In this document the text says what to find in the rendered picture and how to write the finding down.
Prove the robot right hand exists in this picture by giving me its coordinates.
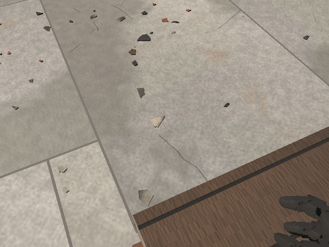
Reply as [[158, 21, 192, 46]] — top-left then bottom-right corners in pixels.
[[274, 195, 329, 247]]

